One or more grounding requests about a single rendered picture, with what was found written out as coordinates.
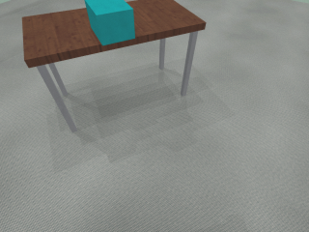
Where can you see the carton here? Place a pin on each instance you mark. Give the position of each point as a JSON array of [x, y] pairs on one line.
[[111, 20]]

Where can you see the table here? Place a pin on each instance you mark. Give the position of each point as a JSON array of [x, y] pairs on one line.
[[54, 37]]

